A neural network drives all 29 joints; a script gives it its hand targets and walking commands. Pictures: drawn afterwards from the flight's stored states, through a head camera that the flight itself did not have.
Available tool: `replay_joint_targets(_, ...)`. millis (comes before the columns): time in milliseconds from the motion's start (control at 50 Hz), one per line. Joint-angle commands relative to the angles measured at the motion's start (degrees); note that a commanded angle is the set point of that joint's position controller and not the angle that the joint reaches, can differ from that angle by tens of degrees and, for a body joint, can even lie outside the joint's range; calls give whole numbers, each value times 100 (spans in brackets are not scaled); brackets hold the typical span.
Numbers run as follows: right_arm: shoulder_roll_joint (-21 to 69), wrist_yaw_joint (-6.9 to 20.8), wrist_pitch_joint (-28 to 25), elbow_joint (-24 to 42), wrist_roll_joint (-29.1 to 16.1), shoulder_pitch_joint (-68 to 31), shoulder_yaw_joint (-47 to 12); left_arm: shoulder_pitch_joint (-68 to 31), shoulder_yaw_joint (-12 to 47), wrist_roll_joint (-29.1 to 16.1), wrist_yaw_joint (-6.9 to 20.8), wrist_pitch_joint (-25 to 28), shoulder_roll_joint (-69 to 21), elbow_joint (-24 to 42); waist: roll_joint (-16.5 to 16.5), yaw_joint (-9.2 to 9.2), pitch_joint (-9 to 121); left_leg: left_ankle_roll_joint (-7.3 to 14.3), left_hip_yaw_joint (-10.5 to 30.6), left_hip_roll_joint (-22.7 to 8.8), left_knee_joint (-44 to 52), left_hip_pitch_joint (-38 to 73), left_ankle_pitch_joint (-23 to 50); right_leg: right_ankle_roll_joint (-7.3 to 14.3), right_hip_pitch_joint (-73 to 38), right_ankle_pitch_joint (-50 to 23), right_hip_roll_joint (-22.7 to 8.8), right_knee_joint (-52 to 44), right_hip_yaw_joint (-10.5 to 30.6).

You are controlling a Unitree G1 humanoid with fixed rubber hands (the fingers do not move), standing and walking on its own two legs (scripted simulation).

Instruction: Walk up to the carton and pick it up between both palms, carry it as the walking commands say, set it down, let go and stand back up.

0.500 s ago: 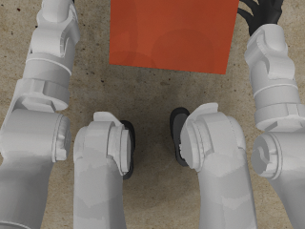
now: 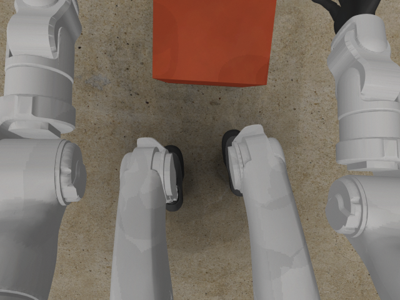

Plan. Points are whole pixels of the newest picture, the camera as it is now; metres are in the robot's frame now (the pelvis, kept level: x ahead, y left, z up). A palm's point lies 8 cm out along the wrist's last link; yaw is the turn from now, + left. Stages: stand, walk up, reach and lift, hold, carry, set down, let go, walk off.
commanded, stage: set down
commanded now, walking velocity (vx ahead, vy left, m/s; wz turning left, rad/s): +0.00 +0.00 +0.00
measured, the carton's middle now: (209, 37) +0.52 -0.05 -0.36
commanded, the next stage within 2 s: let go in 0.70 s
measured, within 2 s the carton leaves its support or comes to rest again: neither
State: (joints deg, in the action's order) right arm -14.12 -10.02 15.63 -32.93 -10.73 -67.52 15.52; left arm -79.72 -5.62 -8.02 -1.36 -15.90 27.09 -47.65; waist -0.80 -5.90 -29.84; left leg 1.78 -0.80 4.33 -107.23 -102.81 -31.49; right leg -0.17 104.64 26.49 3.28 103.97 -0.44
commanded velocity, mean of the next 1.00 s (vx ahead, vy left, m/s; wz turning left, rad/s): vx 0.00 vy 0.00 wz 0.00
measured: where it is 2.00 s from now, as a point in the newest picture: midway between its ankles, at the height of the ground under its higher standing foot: (205, 181)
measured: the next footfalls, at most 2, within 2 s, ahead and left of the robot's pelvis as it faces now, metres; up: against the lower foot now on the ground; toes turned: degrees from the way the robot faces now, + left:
none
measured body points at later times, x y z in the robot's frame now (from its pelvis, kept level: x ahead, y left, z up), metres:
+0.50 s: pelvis +0.02 +0.00 +0.13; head +0.37 -0.02 +0.40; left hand +0.59 +0.16 +0.00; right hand +0.51 -0.24 +0.00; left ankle +0.12 +0.10 -0.45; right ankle +0.15 -0.11 -0.45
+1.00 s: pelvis +0.09 -0.01 +0.22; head +0.37 -0.01 +0.57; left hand +0.53 +0.17 +0.07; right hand +0.48 -0.25 +0.08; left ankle +0.12 +0.10 -0.45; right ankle +0.15 -0.11 -0.45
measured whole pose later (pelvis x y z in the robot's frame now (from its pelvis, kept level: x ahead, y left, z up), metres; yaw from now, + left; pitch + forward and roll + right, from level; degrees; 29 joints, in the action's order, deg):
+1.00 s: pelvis +0.09 -0.01 +0.22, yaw +2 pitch +37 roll +1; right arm -10.3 3.4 6.3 -37.6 2.9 -37.0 14.8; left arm -43.4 -11.4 6.7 -4.5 -8.0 11.5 -41.1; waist -0.6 -5.5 -0.7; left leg 0.6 3.1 4.6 -51.0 -71.1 -16.9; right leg 1.3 72.9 14.3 2.2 50.0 0.9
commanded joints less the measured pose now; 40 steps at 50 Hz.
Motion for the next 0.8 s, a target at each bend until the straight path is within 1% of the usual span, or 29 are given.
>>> replay_joint_targets(0,-753,-22,-47,984,11,-1261,101,-1669,-198,57,20,76,874,1001,-248,-214,11341,-85,28,-24,1506,3178,1022,-140,-4062,-1397,42,-1231,-216)
replay_joint_targets(20,-744,-39,-8,1052,10,-1251,56,-1616,-192,51,26,50,875,1049,-276,-176,11376,-86,20,-12,1607,3286,1030,-126,-4169,-1371,50,-1329,-220)
replay_joint_targets(60,-804,-45,56,1082,42,-1180,101,-1670,-180,64,32,-12,937,1139,-294,-224,11520,-99,56,-9,1791,3559,1128,-127,-4276,-1417,55,-1506,-230)
replay_joint_targets(80,-784,-45,91,1081,-35,-1121,70,-1603,-178,68,36,-36,926,1231,-395,-162,11521,-102,64,-8,1905,3704,1134,-111,-4310,-1387,57,-1607,-207)
replay_joint_targets(100,-801,-34,114,975,20,-1131,94,-1600,-164,66,46,-69,946,1069,-381,-248,11375,-112,92,-16,2000,3701,1080,-127,-4213,-1310,53,-1709,-230)
replay_joint_targets(140,-834,-18,142,1306,3,-1142,90,-1522,-171,62,59,-118,927,1320,-408,-254,11684,-122,97,-17,2168,4094,1297,-109,-4507,-1490,64,-1906,-212)
replay_joint_targets(160,-821,-9,174,1179,-10,-1114,51,-1494,-205,75,72,-142,925,1234,-403,-218,11557,-125,99,-15,2268,4110,1252,-105,-4500,-1418,63,-2006,-199)
replay_joint_targets(220,-809,1,210,1335,25,-1039,55,-1391,-207,79,98,-167,986,1403,-336,-237,11681,-96,143,2,2578,4431,1463,-130,-4875,-1642,65,-2298,-175)
replay_joint_targets(280,-815,18,233,1271,36,-874,67,-1237,-217,103,140,-182,1003,1337,-411,-264,11635,-122,173,-2,2886,4693,1604,-151,-5072,-1746,43,-2606,-151)
replay_joint_targets(300,-765,23,232,1482,-35,-874,18,-1225,-227,77,145,-177,1003,1593,-382,-227,11914,-112,186,18,3027,5015,1766,-157,-5370,-1919,64,-2750,-138)
replay_joint_targets(340,-799,37,233,1314,-5,-784,48,-1135,-230,102,162,-177,955,1424,-442,-223,11652,-111,204,8,3220,5048,1798,-150,-5404,-1934,30,-2951,-81)
replay_joint_targets(360,-757,25,218,1440,-12,-801,-20,-1105,-316,113,185,-150,1039,1430,-230,-205,11738,-89,208,4,3317,5131,1860,-183,-5686,-2076,39,-3075,-94)
replay_joint_targets(380,-787,29,207,1441,-12,-752,-1,-1049,-303,123,192,-143,974,1464,-355,-199,11735,-100,199,28,3424,5197,1963,-171,-5864,-2179,38,-3173,-32)
replay_joint_targets(400,-744,31,205,1403,-17,-665,-52,-943,-333,133,205,-131,994,1359,-288,-185,11660,-82,238,18,3560,5341,1988,-187,-5893,-2184,42,-3297,-51)
replay_joint_targets(420,-785,36,184,1401,-15,-652,20,-969,-284,119,222,-105,945,1462,-417,-216,11559,-97,224,18,3655,5345,2029,-174,-6017,-2261,22,-3405,20)
replay_joint_targets(440,-678,39,159,1272,37,-568,-48,-858,-351,169,241,-51,1002,1248,-226,-193,11413,-62,274,-6,3740,5433,2093,-205,-6021,-2289,27,-3482,-18)
replay_joint_targets(460,-687,48,130,1395,9,-552,-26,-840,-345,173,263,-26,985,1323,-316,-179,11511,-70,283,8,3893,5622,2142,-221,-6198,-2332,24,-3618,13)
replay_joint_targets(480,-647,57,114,1258,13,-484,-45,-802,-349,172,276,4,935,1251,-358,-160,11387,-80,278,0,3985,5655,2201,-206,-6232,-2368,14,-3732,34)
replay_joint_targets(520,-643,70,44,1274,110,-386,-31,-666,-365,188,294,74,898,1135,-280,-204,11332,-68,336,-23,4201,5902,2338,-228,-6435,-2511,23,-3904,22)
replay_joint_targets(540,-590,89,16,1075,112,-321,-3,-693,-330,187,314,116,833,1048,-351,-241,10983,-76,366,-36,4316,5835,2298,-221,-6362,-2487,-3,-4010,61)
replay_joint_targets(560,-577,113,-41,987,171,-308,23,-614,-352,255,329,173,784,914,-365,-190,10756,-87,399,-43,4428,5938,2319,-231,-6242,-2438,-1,-4100,77)
replay_joint_targets(580,-521,134,-153,887,243,-234,43,-603,-399,301,342,276,737,754,-299,-240,10482,-116,429,-92,4434,5792,2420,-226,-6104,-2553,-35,-4142,65)
replay_joint_targets(640,-324,244,-525,251,509,-179,150,-431,-449,578,398,607,373,214,-399,-243,9312,-222,535,-112,4751,5370,2638,-226,-5573,-2738,-66,-4308,61)
replay_joint_targets(660,-320,306,-634,-33,699,-59,253,-334,-482,666,403,682,225,66,-403,-356,9087,-290,543,-128,4812,5213,2756,-205,-5333,-2793,-73,-4353,26)
replay_joint_targets(700,-222,469,-825,-446,901,-23,376,-145,-443,774,396,752,-141,-332,-466,-482,8427,-322,580,-154,5012,4964,2452,-186,-4861,-2390,-92,-4506,-41)
replay_joint_targets(720,-139,562,-876,-639,983,-13,425,-65,-560,922,359,758,-211,-497,-466,-444,8184,-332,542,-156,5127,4854,2163,-183,-4719,-2122,-79,-4583,-81)
replay_joint_targets(740,-103,627,-917,-561,1081,118,448,80,-641,1035,314,789,-280,-427,-476,-393,8309,-328,501,-154,5243,4908,2066,-168,-4931,-2114,-94,-4709,-84)
replay_joint_targets(760,-51,699,-934,-691,1153,287,483,242,-744,1176,267,792,-262,-395,-445,-382,8412,-340,442,-135,5282,4899,2080,-153,-5125,-2182,-89,-4758,-97)
replay_joint_targets(780,-79,776,-929,-671,1223,463,455,444,-858,1325,200,794,-256,-268,-516,-274,8395,-357,390,-110,5421,4996,2146,-135,-5316,-2235,-80,-4872,-86)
